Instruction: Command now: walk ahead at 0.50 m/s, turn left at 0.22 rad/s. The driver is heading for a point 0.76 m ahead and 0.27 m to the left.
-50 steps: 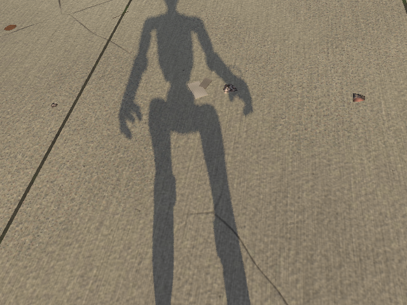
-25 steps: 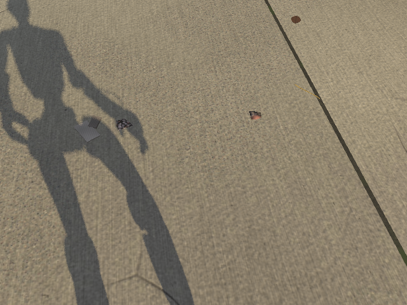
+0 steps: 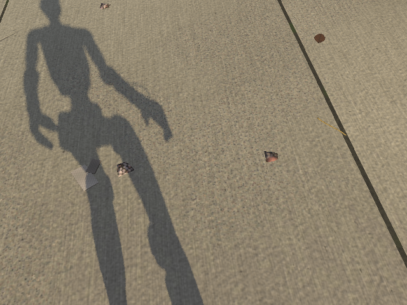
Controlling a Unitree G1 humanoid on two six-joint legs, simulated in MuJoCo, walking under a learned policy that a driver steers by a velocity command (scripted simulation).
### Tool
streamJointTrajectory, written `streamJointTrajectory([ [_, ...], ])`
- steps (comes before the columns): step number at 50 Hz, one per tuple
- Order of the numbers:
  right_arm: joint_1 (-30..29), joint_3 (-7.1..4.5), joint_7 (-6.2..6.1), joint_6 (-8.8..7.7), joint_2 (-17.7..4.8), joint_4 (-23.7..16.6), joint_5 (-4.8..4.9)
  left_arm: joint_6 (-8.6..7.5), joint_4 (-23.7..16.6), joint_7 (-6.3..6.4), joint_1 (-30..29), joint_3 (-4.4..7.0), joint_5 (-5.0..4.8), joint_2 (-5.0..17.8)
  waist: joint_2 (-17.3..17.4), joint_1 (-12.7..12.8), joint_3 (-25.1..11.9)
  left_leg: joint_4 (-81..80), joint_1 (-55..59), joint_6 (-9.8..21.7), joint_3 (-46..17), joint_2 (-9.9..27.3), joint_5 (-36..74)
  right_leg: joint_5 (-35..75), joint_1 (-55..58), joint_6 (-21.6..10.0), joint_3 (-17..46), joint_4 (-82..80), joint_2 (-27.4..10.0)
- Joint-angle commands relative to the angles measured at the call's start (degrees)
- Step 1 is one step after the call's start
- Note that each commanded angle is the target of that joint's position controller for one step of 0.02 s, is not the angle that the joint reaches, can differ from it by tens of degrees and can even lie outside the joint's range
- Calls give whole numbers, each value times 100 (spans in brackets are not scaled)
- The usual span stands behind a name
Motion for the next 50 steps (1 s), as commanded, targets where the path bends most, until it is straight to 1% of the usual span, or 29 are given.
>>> streamJointTrajectory([
  [1,110,-55,-1,43,-243,-254,-17,-184,-281,66,-281,215,36,776,-478,-149,26,-615,-354,-76,-388,146,926,1160,84,-950,822,-1158,-1647],
  [4,-376,-12,87,-28,-142,-398,-64,-164,-202,128,-365,208,37,839,-445,-13,206,-1887,99,-34,-66,-93,1935,1874,-44,-685,45,-1129,-1396],
  [6,-753,24,166,-64,-55,-584,-101,-116,-76,187,-179,222,16,918,-432,146,199,-2364,350,-7,174,-225,2283,2474,120,-603,-184,-948,-1444],
  [9,-853,-45,305,-51,-214,-805,-85,61,24,273,-127,276,-77,1061,-582,118,55,-2719,258,133,283,-364,1798,3128,869,-458,-274,-347,-1652],
  [11,-539,-148,373,-32,-418,-854,-123,197,-14,364,-242,323,-140,1169,-731,-98,-210,-2804,576,304,490,-611,1111,4142,1204,-308,-299,426,-1709],
  [12,-30,-245,374,-25,-578,-758,-127,269,-55,411,-320,333,-147,1179,-726,-354,-482,-2949,1139,415,591,-801,1005,4443,1171,-190,-360,1172,-1621],
  [13,620,-383,308,-31,-829,-609,-133,311,-110,441,-334,296,-139,1082,-502,-678,-827,-3409,2047,596,542,-961,1628,4075,864,48,-514,2316,-1306],
  [14,1001,-501,172,9,-1354,-647,-147,282,-256,433,-9,179,66,802,485,-664,-1454,-3180,3625,1042,-932,135,4053,1480,-460,414,-568,4125,-853],
  [15,600,-485,125,32,-1631,-920,-198,210,-372,306,739,1,157,316,1409,-38,-2377,-3171,5359,2509,-3547,1606,5266,-3165,-2439,801,189,6273,269],
  [16,573,-417,141,104,-1215,-1081,-160,145,-263,202,475,100,24,908,427,-504,-2923,-3553,5201,2435,-3423,1432,4101,-2874,-2615,685,1178,6547,-71],
  [17,254,-348,129,133,-954,-1155,-131,157,-447,193,-146,129,-147,1002,156,-510,-2171,-3696,4570,2133,-2711,1117,3261,-2425,-2862,589,1079,6367,-276],
  [18,17,-303,103,176,-775,-1126,-63,211,-460,267,-364,125,-101,918,-361,-345,-1412,-3905,3683,1801,-2236,815,2640,-2051,-2937,601,960,5850,-487],
  [19,-125,-269,58,208,-668,-1158,-41,299,-483,349,-476,155,-23,966,-258,-252,-1079,-4060,2990,1686,-2059,667,2277,-1802,-2744,626,964,5419,-621],
  [21,-299,-299,29,267,-736,-1218,-152,423,-484,380,-304,166,9,884,116,-9,-815,-4313,2084,1589,-1870,344,1943,-1567,-2145,678,889,4869,-564],
  [24,-264,-371,-68,296,-883,-1224,-154,434,-452,440,-294,120,46,698,197,-9,-974,-4222,1931,1579,-1701,213,2372,-1350,-1991,833,853,4077,-459],
  [27,-313,-398,-179,409,-926,-1268,-86,468,-494,450,-532,115,25,666,262,-95,-1083,-4200,1904,1390,-1839,64,1248,-876,-1928,920,961,3525,-409],
  [29,-357,-386,-219,465,-895,-1307,-53,446,-566,407,-721,115,-9,659,439,-158,-1009,-4399,1764,1290,-2061,-83,-597,-658,-1845,900,958,3063,-373],
  [30,-347,-389,-223,477,-912,-1322,-51,413,-608,381,-811,117,-24,666,585,-205,-943,-4469,1720,1280,-2217,-87,-1109,-683,-1782,880,932,2832,-343],
  [33,-167,-379,-191,486,-890,-1307,-53,244,-678,303,-920,141,-86,709,705,-296,-851,-4398,1786,1269,-2583,-46,-1672,-978,-1379,730,864,2098,-233],
  [35,-186,-343,-175,501,-817,-1309,-23,135,-614,263,-661,176,-141,680,657,-84,-721,-4228,1547,1146,-2701,-180,-2038,-784,-651,542,769,1188,-199],
  [36,-216,-307,-179,511,-713,-1319,-9,97,-518,264,-397,216,-152,708,528,94,-595,-3992,1140,973,-2596,-397,-2241,-550,-25,401,761,557,-324],
  [37,-154,-223,-176,490,-417,-1342,-7,77,-448,300,35,304,-85,1015,-73,220,-726,-2912,358,628,-2069,-760,-2556,-1051,877,65,1539,196,-1248],
  [38,-243,-159,-153,410,-145,-1562,38,106,-376,290,346,404,103,1492,-1443,188,-566,-1487,-852,379,-771,-1547,-2192,-2543,1221,-542,3305,-410,-2311],
  [39,-514,-245,-122,305,-541,-1717,-34,49,-398,240,174,438,167,1487,-1526,149,-40,-669,-1450,294,-797,-1012,-1647,-3120,789,-877,4103,-669,-2714],
  [40,-428,-321,-89,283,-755,-1626,-45,29,-488,278,-85,363,60,1163,-1247,53,142,-329,-1554,210,-793,-842,-1180,-3013,724,-784,3621,-651,-2510],
  [41,-228,-348,-72,299,-753,-1469,-57,33,-526,314,-223,306,-24,964,-1115,-8,128,-116,-1505,84,-680,-780,-859,-2585,807,-572,3073,-633,-2215],
  [42,-152,-351,-52,297,-692,-1420,-67,46,-525,340,-227,276,-60,887,-1094,4,97,79,-1523,-5,-591,-709,-586,-2163,885,-439,2672,-640,-2062],
  [45,-366,-273,31,253,-364,-1476,-21,-1,-429,354,49,230,23,814,-1003,162,160,398,-1438,-144,-329,-534,138,-918,732,-402,1622,-798,-1836],
  [50,-892,-188,136,228,-176,-1639,2,19,-257,304,255,270,16,963,-984,374,284,-743,-1153,-269,-41,-342,778,112,809,-448,646,-890,-1797],
])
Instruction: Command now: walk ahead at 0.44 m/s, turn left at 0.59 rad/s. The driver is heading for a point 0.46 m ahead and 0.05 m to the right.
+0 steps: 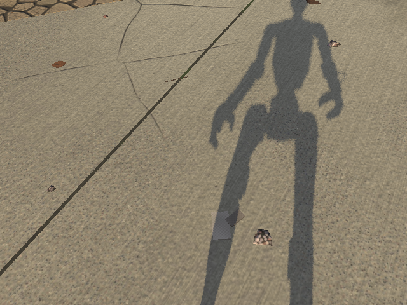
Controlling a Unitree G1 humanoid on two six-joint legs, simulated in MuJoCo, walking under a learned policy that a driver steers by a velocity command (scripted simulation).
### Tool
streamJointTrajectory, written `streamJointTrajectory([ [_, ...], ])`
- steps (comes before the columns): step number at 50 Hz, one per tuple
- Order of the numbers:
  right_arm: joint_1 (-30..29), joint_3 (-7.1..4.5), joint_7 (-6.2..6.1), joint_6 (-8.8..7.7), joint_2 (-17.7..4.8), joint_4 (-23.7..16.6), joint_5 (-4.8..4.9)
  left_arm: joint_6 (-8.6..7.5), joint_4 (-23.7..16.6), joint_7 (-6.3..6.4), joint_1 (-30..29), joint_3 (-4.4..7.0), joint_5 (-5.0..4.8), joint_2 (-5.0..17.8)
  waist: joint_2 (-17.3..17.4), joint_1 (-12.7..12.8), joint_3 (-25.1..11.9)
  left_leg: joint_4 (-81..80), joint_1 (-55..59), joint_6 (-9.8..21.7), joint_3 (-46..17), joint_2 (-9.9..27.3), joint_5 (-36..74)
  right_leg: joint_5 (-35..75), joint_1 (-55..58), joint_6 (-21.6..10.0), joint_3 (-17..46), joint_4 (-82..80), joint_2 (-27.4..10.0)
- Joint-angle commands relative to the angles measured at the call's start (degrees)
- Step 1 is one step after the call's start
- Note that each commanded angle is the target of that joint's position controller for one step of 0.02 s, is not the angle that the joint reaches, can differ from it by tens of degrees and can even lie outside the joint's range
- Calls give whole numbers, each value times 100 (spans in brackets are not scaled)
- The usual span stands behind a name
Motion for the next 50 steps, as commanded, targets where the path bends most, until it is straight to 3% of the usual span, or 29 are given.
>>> streamJointTrajectory([
  [1,-1032,47,101,-143,-79,-687,17,-60,-257,-7,-124,249,-30,1012,-997,171,623,-807,-594,-47,242,146,408,931,175,-852,541,-877,-1218],
  [4,-1351,133,196,-200,83,-771,36,-37,-46,-60,118,273,-139,1111,-908,257,768,-1672,-21,147,505,84,279,1103,143,-881,330,-910,-1322],
  [7,-1324,86,245,-237,-80,-811,26,14,138,-110,176,321,-271,1285,-1008,32,742,-2305,712,511,751,-133,-242,2488,364,-860,209,-605,-1512],
  [8,-1015,7,235,-244,-228,-749,2,30,187,-102,137,334,-299,1362,-1069,-234,484,-2506,1332,668,880,-318,-312,3814,431,-793,61,-131,-1498],
  [9,-217,-124,206,-238,-434,-519,-1,47,226,-80,82,317,-315,1359,-971,-730,-20,-2900,2505,869,1008,-528,64,4905,301,-656,-242,798,-1353],
  [10,654,-284,123,-197,-743,-269,1,14,209,-48,159,252,-260,1230,-864,-1137,-594,-2839,4043,1015,794,-498,274,4739,-467,-459,-439,1964,-1153],
  [11,1489,-388,-11,-150,-1275,-135,-74,-51,-45,-77,268,39,-50,648,322,-1275,-1494,-2773,6262,1564,-1388,1069,78,1556,-2519,-146,-417,4161,-656],
  [12,1491,-323,-14,-198,-1359,-145,-70,-186,-45,-118,514,-79,-146,439,1194,-1060,-2505,-3795,6699,2368,-3976,2249,-609,-1712,-3518,-3,562,5672,182],
  [13,1251,-190,19,-258,-877,-115,-108,-248,-103,-146,-13,118,-361,1045,546,-1225,-1820,-3949,6097,2067,-3215,2031,-726,-1434,-4009,-63,1057,6025,-136],
  [14,1023,-122,14,-302,-675,-14,-92,-267,-241,-155,-415,112,-433,1029,500,-1090,-969,-3987,5256,1820,-2206,1779,-461,-1016,-4159,-151,920,5866,-359],
  [15,670,-59,22,-347,-499,47,-78,-252,-209,-121,-526,101,-322,918,124,-842,-508,-4154,4444,1625,-1616,1492,-188,-550,-3960,-155,863,5460,-592],
  [16,390,-2,39,-396,-287,52,-107,-184,-165,-118,-469,133,-234,893,271,-636,-231,-4353,3887,1531,-1156,1278,135,-205,-3701,-137,905,5164,-717],
  [18,149,-13,37,-509,-220,114,-172,-14,-2,-149,-75,101,-256,634,414,-364,-76,-4788,3253,1550,-649,1205,514,244,-3214,-68,954,5090,-737],
  [21,89,-46,12,-647,-236,319,-216,115,-52,-116,-286,100,-247,503,101,-276,299,-5045,2994,1475,94,1128,1204,743,-3515,73,1108,4628,-639],
  [26,203,-57,-96,-653,-380,548,-171,21,-355,-262,-1216,-4,-155,278,-93,-550,651,-5173,3037,1201,990,899,1738,2344,-3302,-24,705,2567,-370],
  [28,487,-72,-151,-580,-484,728,-111,-25,-579,-350,-1662,-71,-89,143,-192,-698,768,-4986,3264,1185,1064,994,2529,2433,-3171,-102,484,1946,-227],
  [30,646,-96,-191,-465,-601,862,-60,-57,-713,-442,-1762,-59,-73,196,-96,-686,633,-4621,3757,1129,1052,1132,3143,2220,-3093,-222,408,1589,-83],
  [32,578,-134,-238,-361,-748,905,-8,-68,-719,-494,-1483,30,-36,423,113,-457,301,-4007,4235,1009,981,1202,4139,1715,-2755,-397,321,1450,154],
  [34,415,-127,-275,-264,-761,899,-6,-80,-478,-452,-494,212,-9,780,90,126,-342,-2533,4265,725,1137,911,4628,2014,-1439,-626,163,971,494],
  [35,622,-50,-284,-283,-584,839,-114,-55,-445,-355,-115,301,22,1150,-382,233,-922,-1265,3474,432,1255,568,3271,4306,-57,-848,741,1110,-43],
  [36,1520,194,-176,-342,77,797,-273,-12,-472,-283,-94,282,159,1504,-1755,-268,-1873,1147,1363,5,1073,-326,-2106,6832,2201,-2139,2903,1653,-1799],
  [37,1692,186,-73,-371,-219,1132,-116,5,-492,-294,104,137,80,965,-1200,5,-3042,1989,1178,-69,-290,-477,-3315,6550,2545,-2646,3837,1368,-2201],
  [38,1063,68,-45,-338,-604,989,95,54,-559,-307,-266,115,15,873,-796,113,-2407,2011,893,-30,-417,-177,-3085,5819,1972,-2345,3089,1131,-1867],
  [39,549,96,-96,-295,-528,818,82,77,-542,-297,-693,79,-71,733,-491,-5,-1564,1591,575,-20,-193,35,-2743,4965,1206,-2003,2591,901,-1577],
  [40,299,100,-172,-216,-443,810,-5,90,-541,-280,-1038,-6,-89,509,-225,-156,-933,1094,624,-50,-107,204,-2467,4378,319,-1807,2265,627,-1384],
  [41,379,85,-224,-103,-402,841,-50,100,-519,-271,-1252,-29,-34,450,-350,-393,-674,609,1144,-73,-87,322,-2221,3912,-493,-1671,2005,369,-1211],
  [44,824,159,-325,93,-86,1048,-103,127,-485,-270,-1649,28,112,557,-805,-672,-558,-688,2236,-209,198,203,-1932,3350,-1610,-1593,1509,-3,-944],
  [47,688,150,-353,152,-143,1118,-123,167,-349,-208,-1663,38,71,590,-869,-574,-769,-1539,2727,-144,219,202,-856,1887,-1678,-1453,1429,-164,-906],
  [50,494,133,-316,164,-109,1151,-218,251,-236,-186,-1820,-27,27,469,-860,-638,-393,-2411,3252,32,392,63,-174,-725,-2204,-1028,1366,-256,-619],
])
